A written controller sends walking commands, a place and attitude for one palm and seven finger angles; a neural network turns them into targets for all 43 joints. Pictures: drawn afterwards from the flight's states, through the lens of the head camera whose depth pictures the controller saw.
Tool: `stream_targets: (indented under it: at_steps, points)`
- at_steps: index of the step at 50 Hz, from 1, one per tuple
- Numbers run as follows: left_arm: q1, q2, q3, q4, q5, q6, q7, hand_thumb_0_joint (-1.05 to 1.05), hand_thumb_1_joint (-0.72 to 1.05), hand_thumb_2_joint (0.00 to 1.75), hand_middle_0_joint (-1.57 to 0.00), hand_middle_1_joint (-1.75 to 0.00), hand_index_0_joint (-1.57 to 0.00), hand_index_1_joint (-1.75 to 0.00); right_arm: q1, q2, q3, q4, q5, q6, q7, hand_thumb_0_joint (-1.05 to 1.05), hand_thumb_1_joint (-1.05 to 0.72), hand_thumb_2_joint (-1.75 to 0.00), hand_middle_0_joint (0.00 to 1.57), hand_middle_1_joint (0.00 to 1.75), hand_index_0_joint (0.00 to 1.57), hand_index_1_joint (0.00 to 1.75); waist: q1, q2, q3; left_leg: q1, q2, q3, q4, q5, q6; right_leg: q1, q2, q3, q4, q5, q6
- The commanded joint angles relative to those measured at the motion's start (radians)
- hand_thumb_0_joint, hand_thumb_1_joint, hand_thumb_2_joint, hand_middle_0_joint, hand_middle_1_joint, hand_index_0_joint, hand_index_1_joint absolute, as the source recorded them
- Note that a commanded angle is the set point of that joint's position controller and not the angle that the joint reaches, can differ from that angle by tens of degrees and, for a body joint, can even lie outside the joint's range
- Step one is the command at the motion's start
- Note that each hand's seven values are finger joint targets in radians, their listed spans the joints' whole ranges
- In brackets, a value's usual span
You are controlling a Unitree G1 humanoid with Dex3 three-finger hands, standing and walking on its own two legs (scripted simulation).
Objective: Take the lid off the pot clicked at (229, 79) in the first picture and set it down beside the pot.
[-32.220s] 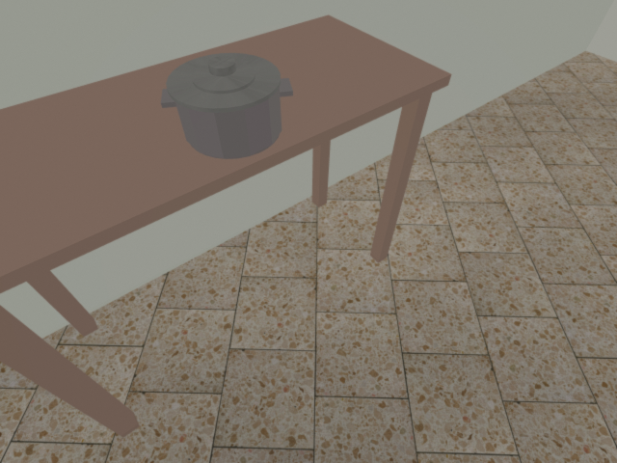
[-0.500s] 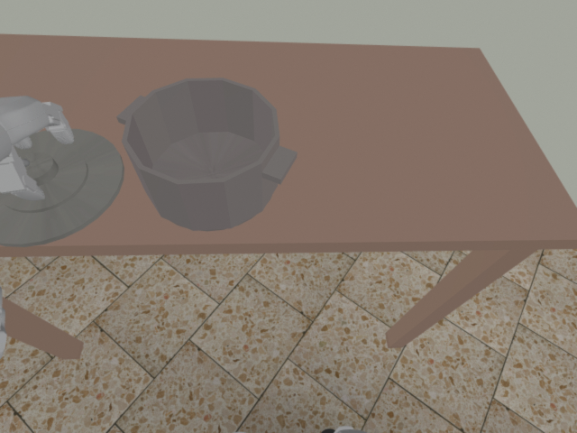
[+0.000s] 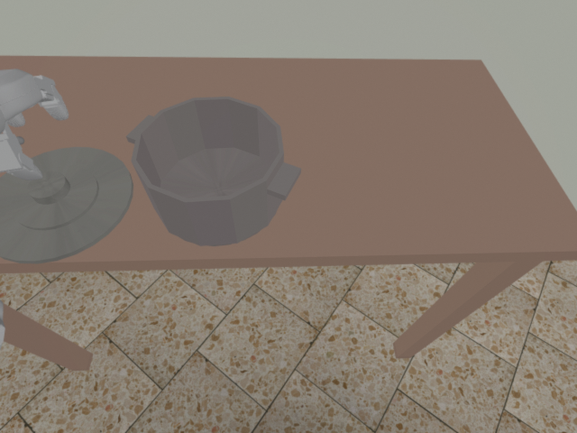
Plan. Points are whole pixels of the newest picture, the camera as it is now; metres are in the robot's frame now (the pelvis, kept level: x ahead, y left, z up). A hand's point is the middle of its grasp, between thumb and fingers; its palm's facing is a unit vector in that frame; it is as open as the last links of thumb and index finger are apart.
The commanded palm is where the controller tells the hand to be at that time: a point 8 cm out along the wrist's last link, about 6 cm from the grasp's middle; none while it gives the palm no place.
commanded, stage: raise the empty hand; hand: left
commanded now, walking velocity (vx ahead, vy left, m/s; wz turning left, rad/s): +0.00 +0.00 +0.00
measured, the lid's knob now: (49, 187) +0.44 +0.34 +0.07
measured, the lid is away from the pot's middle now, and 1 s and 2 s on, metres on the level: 0.24 0.24 0.24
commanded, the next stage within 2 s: draw the hand back to the body in 0.50 s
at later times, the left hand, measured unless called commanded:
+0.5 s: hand out of the picture +0.45 +0.32 +0.21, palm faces -0.26 -0.09 -0.96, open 11.1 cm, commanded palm +0.44 +0.33 +0.27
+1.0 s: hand out of the picture +0.41 +0.32 +0.20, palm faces -0.24 -0.08 -0.97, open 11.1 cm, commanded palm +0.37 +0.32 +0.27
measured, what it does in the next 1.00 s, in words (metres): stands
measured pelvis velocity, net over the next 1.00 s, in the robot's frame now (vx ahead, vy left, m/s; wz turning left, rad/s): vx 0.00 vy -0.02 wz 0.01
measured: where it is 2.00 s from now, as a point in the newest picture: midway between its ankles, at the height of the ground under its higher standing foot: outside the picture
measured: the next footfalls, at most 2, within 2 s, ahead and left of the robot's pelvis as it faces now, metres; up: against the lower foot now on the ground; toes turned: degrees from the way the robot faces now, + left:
none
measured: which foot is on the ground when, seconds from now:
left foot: down 0.00-1.00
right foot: down 0.00-1.00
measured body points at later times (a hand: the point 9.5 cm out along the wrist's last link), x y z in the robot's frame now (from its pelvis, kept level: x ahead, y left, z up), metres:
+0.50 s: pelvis +0.00 -0.01 +0.01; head +0.06 -0.01 +0.45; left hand +0.46 +0.33 +0.26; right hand +0.09 -0.27 -0.12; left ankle -0.03 +0.06 -0.73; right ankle +0.01 -0.16 -0.73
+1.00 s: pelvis +0.00 -0.02 +0.01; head +0.05 -0.03 +0.46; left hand +0.41 +0.32 +0.25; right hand +0.12 -0.28 -0.11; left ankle -0.03 +0.06 -0.73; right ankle +0.01 -0.16 -0.73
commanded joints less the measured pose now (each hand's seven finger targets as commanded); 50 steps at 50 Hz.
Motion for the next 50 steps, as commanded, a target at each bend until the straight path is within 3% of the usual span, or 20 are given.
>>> stream_targets:
  at_steps: [1, 4, 5, 9, 10, 11, 13, 15, 17, 19, 20, 23, 27, 30, 34, 38, 41, 44, 47, 50]
  points:
    - [-0.477, 0.344, 0.099, -0.189, -0.018, 0.020, 0.019, 0.00, -0.07, 0.76, -0.40, -0.76, -0.40, -0.76, 0.027, -0.169, -0.057, -0.085, -0.008, -0.016, -0.010, 0.00, -0.90, -0.90, 0.20, 0.30, 0.20, 0.30, 0.004, 0.086, -0.398, 0.258, 0.028, -0.065, -0.059, 0.622, -0.051, 0.151, 0.073, -0.033, -0.010, 0.234, -0.072]
    - [-0.517, 0.310, 0.061, -0.281, -0.022, 0.030, 0.008, 0.00, -0.07, 0.76, -0.40, -0.76, -0.40, -0.76, 0.011, -0.172, -0.061, -0.092, -0.010, -0.021, -0.005, 0.00, -0.90, -0.90, 0.20, 0.30, 0.20, 0.30, 0.001, 0.164, -0.428, 0.341, 0.036, -0.084, -0.055, 0.736, -0.075, 0.120, 0.077, -0.038, -0.015, 0.235, -0.076]
    - [-0.495, 0.352, 0.105, -0.273, -0.019, 0.033, 0.012, 0.00, -0.07, 0.76, -0.40, -0.76, -0.40, -0.76, 0.020, -0.170, -0.061, -0.092, -0.013, -0.024, -0.004, 0.00, -0.90, -0.90, 0.20, 0.30, 0.20, 0.30, 0.009, 0.146, -0.440, 0.343, 0.035, -0.088, -0.050, 0.738, -0.072, 0.130, 0.079, -0.036, -0.014, 0.233, -0.075]
    - [-0.498, 0.281, 0.035, -0.146, -0.026, 0.056, -0.008, 0.00, -0.07, 0.76, -0.40, -0.76, -0.40, -0.76, 0.019, -0.173, -0.054, -0.075, -0.004, -0.019, -0.010, 0.00, -0.90, -0.90, 0.20, 0.30, 0.20, 0.30, -0.007, 0.070, -0.343, 0.253, 0.027, -0.054, -0.079, 0.582, -0.051, 0.142, 0.073, -0.037, -0.035, 0.219, -0.073]
    - [-0.552, 0.331, 0.065, -0.204, -0.022, 0.058, -0.005, 0.00, -0.07, 0.76, -0.40, -0.76, -0.40, -0.76, 0.017, -0.176, -0.053, -0.076, -0.006, -0.016, -0.007, 0.00, -0.90, -0.90, 0.20, 0.30, 0.20, 0.30, 0.001, 0.082, -0.372, 0.258, 0.029, -0.059, -0.089, 0.567, -0.052, 0.158, 0.070, -0.037, -0.032, 0.210, -0.073]
    - [-0.575, 0.289, 0.028, -0.206, -0.017, 0.062, -0.006, 0.00, -0.07, 0.76, -0.40, -0.76, -0.40, -0.76, 0.010, -0.171, -0.053, -0.078, -0.006, -0.019, -0.009, 0.00, -0.90, -0.90, 0.20, 0.30, 0.20, 0.30, -0.005, 0.110, -0.372, 0.278, 0.028, -0.067, -0.088, 0.594, -0.056, 0.142, 0.073, -0.040, -0.031, 0.208, -0.078]
    - [-0.613, 0.293, 0.029, -0.273, -0.012, 0.064, -0.004, 0.00, -0.07, 0.76, -0.40, -0.76, -0.40, -0.76, 0.012, -0.169, -0.056, -0.078, -0.010, -0.029, -0.008, 0.00, -0.90, -0.90, 0.20, 0.30, 0.20, 0.30, 0.001, 0.160, -0.427, 0.347, 0.034, -0.083, -0.085, 0.673, -0.072, 0.137, 0.077, -0.041, -0.033, 0.211, -0.080]
    - [-0.596, 0.359, 0.088, -0.307, -0.008, 0.065, 0.000, 0.00, -0.07, 0.76, -0.40, -0.76, -0.40, -0.76, 0.007, -0.171, -0.054, -0.086, -0.014, -0.036, -0.005, 0.00, -0.90, -0.90, 0.20, 0.30, 0.20, 0.30, 0.012, 0.162, -0.471, 0.364, 0.031, -0.088, -0.076, 0.718, -0.074, 0.167, 0.074, -0.032, -0.032, 0.232, -0.079]
    - [-0.529, 0.340, 0.085, -0.203, -0.013, 0.070, -0.007, 0.00, -0.07, 0.76, -0.40, -0.76, -0.40, -0.76, 0.009, -0.166, -0.047, -0.078, -0.009, -0.035, -0.010, 0.00, -0.90, -0.90, 0.20, 0.30, 0.20, 0.30, 0.009, 0.075, -0.419, 0.301, 0.026, -0.068, -0.084, 0.667, -0.055, 0.196, 0.071, -0.032, -0.035, 0.253, -0.073]
    - [-0.517, 0.292, 0.038, -0.160, -0.021, 0.084, -0.018, 0.00, -0.07, 0.76, -0.40, -0.76, -0.40, -0.76, 0.007, -0.171, -0.050, -0.080, -0.006, -0.028, -0.006, 0.00, -0.90, -0.90, 0.20, 0.30, 0.20, 0.30, 0.003, 0.065, -0.365, 0.267, 0.025, -0.058, -0.099, 0.616, -0.054, 0.189, 0.069, -0.036, -0.045, 0.244, -0.075]
    - [-0.543, 0.333, 0.070, -0.180, -0.015, 0.088, -0.017, 0.00, -0.07, 0.76, -0.40, -0.76, -0.40, -0.76, 0.006, -0.174, -0.050, -0.076, -0.007, -0.024, -0.004, 0.00, -0.90, -0.90, 0.20, 0.30, 0.20, 0.30, 0.009, 0.044, -0.365, 0.253, 0.027, -0.054, -0.107, 0.589, -0.051, 0.202, 0.065, -0.034, -0.044, 0.241, -0.072]
    - [-0.486, 0.293, 0.037, -0.122, -0.010, 0.096, -0.021, 0.00, -0.07, 0.76, -0.40, -0.76, -0.40, -0.76, 0.000, -0.169, -0.046, -0.085, -0.004, -0.025, -0.003, 0.00, -0.90, -0.90, 0.20, 0.30, 0.20, 0.30, 0.010, 0.025, -0.324, 0.226, 0.025, -0.041, -0.114, 0.549, -0.040, 0.199, 0.067, -0.035, -0.044, 0.235, -0.073]
    - [-0.523, 0.344, 0.062, -0.128, 0.004, 0.095, -0.015, 0.00, -0.07, 0.76, -0.40, -0.76, -0.40, -0.76, 0.004, -0.173, -0.045, -0.086, -0.004, -0.018, -0.008, 0.00, -0.90, -0.90, 0.20, 0.30, 0.20, 0.30, 0.009, 0.016, -0.348, 0.212, 0.022, -0.027, -0.116, 0.508, -0.029, 0.230, 0.064, -0.026, -0.043, 0.249, -0.072]
    - [-0.603, 0.394, 0.087, -0.222, 0.008, 0.091, -0.011, 0.00, -0.07, 0.76, -0.40, -0.76, -0.40, -0.76, -0.002, -0.174, -0.049, -0.092, -0.007, -0.018, -0.010, 0.00, -0.90, -0.90, 0.20, 0.30, 0.20, 0.30, 0.013, 0.089, -0.420, 0.254, 0.020, -0.031, -0.114, 0.549, -0.027, 0.252, 0.060, -0.018, -0.045, 0.262, -0.072]
    - [-0.444, 0.416, 0.144, -0.280, -0.010, 0.073, -0.006, 0.00, -0.07, 0.76, -0.40, -0.76, -0.40, -0.76, -0.012, -0.170, -0.052, -0.109, -0.008, -0.036, -0.005, 0.00, -0.90, -0.90, 0.20, 0.30, 0.20, 0.30, 0.035, 0.140, -0.467, 0.318, 0.024, -0.047, -0.090, 0.736, -0.038, 0.271, 0.063, -0.018, -0.033, 0.329, -0.074]
    - [-0.270, 0.361, 0.150, -0.299, -0.051, 0.080, -0.021, 0.00, -0.07, 0.76, -0.40, -0.76, -0.40, -0.76, -0.037, -0.162, -0.052, -0.126, -0.006, -0.036, 0.009, 0.00, -0.90, -0.90, 0.20, 0.30, 0.20, 0.30, 0.042, 0.065, -0.388, 0.270, 0.027, -0.035, -0.095, 0.674, -0.021, 0.273, 0.058, -0.020, -0.035, 0.321, -0.061]
    - [-0.309, 0.352, 0.145, -0.420, -0.069, 0.098, -0.029, 0.00, -0.07, 0.76, -0.40, -0.76, -0.40, -0.76, -0.062, -0.165, -0.056, -0.135, -0.006, -0.028, 0.015, 0.00, -0.90, -0.90, 0.20, 0.30, 0.20, 0.30, 0.033, 0.084, -0.369, 0.286, 0.031, -0.045, -0.105, 0.662, -0.019, 0.251, 0.057, -0.024, -0.049, 0.292, -0.063]
    - [-0.265, 0.436, 0.227, -0.507, -0.082, 0.103, -0.023, 0.00, -0.07, 0.76, -0.40, -0.76, -0.40, -0.76, -0.082, -0.171, -0.053, -0.145, -0.010, -0.036, 0.012, 0.00, -0.90, -0.90, 0.20, 0.30, 0.20, 0.30, 0.054, 0.130, -0.392, 0.314, 0.025, -0.053, -0.103, 0.705, -0.020, 0.275, 0.059, -0.019, -0.047, 0.308, -0.069]
    - [-0.199, 0.420, 0.241, -0.499, -0.087, 0.107, -0.028, 0.00, -0.07, 0.76, -0.40, -0.76, -0.40, -0.76, -0.085, -0.157, -0.047, -0.148, -0.015, -0.045, 0.012, 0.00, -0.90, -0.90, 0.20, 0.30, 0.20, 0.30, 0.061, 0.077, -0.375, 0.288, 0.024, -0.054, -0.112, 0.658, -0.022, 0.295, 0.055, -0.023, -0.044, 0.293, -0.064]
    - [-0.153, 0.372, 0.212, -0.540, -0.102, 0.119, -0.034, 0.00, -0.07, 0.76, -0.40, -0.76, -0.40, -0.76, -0.107, -0.156, -0.046, -0.157, -0.015, -0.045, 0.016, 0.00, -0.90, -0.90, 0.20, 0.30, 0.20, 0.30, 0.064, 0.085, -0.347, 0.280, 0.027, -0.052, -0.124, 0.609, -0.028, 0.284, 0.050, -0.026, -0.049, 0.264, -0.064]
